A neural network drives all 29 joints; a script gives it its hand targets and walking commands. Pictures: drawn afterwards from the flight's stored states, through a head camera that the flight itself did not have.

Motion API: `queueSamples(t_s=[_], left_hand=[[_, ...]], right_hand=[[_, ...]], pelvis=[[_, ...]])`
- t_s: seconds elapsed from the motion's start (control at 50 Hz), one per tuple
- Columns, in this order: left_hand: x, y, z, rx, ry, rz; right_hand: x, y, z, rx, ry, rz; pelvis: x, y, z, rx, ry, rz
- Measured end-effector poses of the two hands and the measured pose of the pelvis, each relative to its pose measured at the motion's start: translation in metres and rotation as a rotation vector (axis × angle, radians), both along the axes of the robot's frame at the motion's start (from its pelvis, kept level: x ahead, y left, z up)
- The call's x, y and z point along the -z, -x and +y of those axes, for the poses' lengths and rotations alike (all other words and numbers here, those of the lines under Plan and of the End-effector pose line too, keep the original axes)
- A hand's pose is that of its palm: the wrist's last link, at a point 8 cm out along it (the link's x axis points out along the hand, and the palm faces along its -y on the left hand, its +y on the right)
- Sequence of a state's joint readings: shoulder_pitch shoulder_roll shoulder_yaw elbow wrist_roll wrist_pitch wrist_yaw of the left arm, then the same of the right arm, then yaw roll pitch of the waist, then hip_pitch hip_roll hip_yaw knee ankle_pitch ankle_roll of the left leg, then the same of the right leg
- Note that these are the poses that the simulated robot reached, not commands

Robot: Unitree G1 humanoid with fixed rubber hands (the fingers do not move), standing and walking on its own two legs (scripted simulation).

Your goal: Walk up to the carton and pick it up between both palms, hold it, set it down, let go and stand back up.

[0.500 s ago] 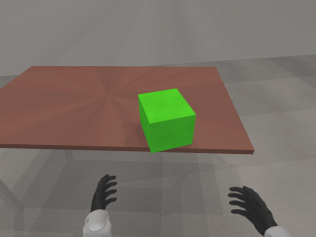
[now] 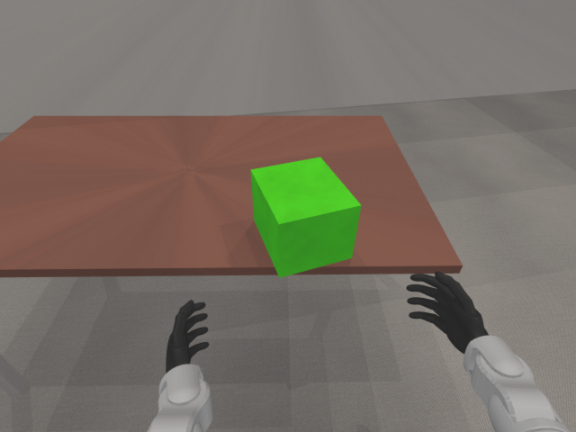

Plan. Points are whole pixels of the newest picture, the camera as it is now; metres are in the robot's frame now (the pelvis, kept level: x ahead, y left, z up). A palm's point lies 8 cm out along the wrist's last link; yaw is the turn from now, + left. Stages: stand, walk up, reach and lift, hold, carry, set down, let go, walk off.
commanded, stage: reach and lift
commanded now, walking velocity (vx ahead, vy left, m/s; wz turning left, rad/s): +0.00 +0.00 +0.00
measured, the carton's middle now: (301, 213) +0.59 +0.00 -0.02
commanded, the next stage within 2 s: none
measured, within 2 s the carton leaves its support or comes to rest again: neither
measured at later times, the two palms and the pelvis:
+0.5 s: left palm (214, 310) +0.30 +0.14 +0.03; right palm (449, 297) +0.32 -0.21 +0.04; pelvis +0.05 -0.03 +0.01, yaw +0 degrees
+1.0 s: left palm (211, 265) +0.37 +0.15 +0.06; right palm (434, 243) +0.39 -0.20 +0.08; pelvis +0.04 -0.03 +0.01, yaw +0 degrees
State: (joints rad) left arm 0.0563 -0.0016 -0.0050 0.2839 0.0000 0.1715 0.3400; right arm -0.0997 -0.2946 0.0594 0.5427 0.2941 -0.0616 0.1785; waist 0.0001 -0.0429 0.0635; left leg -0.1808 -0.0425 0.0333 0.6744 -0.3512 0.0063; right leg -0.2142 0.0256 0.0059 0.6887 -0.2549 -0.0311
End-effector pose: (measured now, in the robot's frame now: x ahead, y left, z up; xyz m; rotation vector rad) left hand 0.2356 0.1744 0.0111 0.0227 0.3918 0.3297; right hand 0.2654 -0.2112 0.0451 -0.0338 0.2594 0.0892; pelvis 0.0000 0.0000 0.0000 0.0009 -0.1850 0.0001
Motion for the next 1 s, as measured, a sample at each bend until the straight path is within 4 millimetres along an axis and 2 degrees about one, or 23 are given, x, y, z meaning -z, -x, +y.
queueSamples(t_s=[0.08, 0.18, 0.28, 0.44, 0.58, 0.7, 1.0], left_hand=[[-0.004, -0.012, -0.01, 0.015, -0.017, 0.008], [-0.003, -0.027, -0.021, 0.019, -0.009, 0.02], [-0.008, -0.045, -0.032, 0.035, 0.0, 0.008], [-0.023, -0.067, -0.038, 0.079, 0.002, -0.033], [-0.021, -0.069, -0.03, 0.097, -0.033, 0.005], [-0.028, -0.076, -0.023, 0.1, -0.054, -0.012], [-0.046, -0.133, -0.023, 0.103, -0.041, -0.029]], right_hand=[[0.006, -0.012, -0.008, 0.025, -0.034, -0.014], [0.021, -0.02, -0.009, -0.002, -0.037, 0.037], [0.024, -0.027, -0.011, 0.003, -0.034, 0.039], [0.007, -0.05, -0.006, 0.028, -0.063, -0.035], [0.001, -0.066, 0.0, 0.019, -0.063, -0.022], [-0.01, -0.077, 0.004, 0.006, -0.056, -0.03], [-0.039, -0.127, 0.01, -0.003, -0.029, -0.017]], pelvis=[[0.001, -0.009, -0.001, 0.019, -0.007, 0.015], [-0.001, -0.022, -0.009, 0.014, -0.014, 0.04], [-0.003, -0.036, -0.017, 0.014, -0.024, 0.071], [-0.007, -0.05, -0.025, 0.006, -0.03, 0.109], [-0.009, -0.052, -0.027, 0.003, -0.03, 0.122], [-0.009, -0.049, -0.027, 0.003, -0.03, 0.118], [-0.009, -0.045, -0.028, 0.003, -0.031, 0.112]])
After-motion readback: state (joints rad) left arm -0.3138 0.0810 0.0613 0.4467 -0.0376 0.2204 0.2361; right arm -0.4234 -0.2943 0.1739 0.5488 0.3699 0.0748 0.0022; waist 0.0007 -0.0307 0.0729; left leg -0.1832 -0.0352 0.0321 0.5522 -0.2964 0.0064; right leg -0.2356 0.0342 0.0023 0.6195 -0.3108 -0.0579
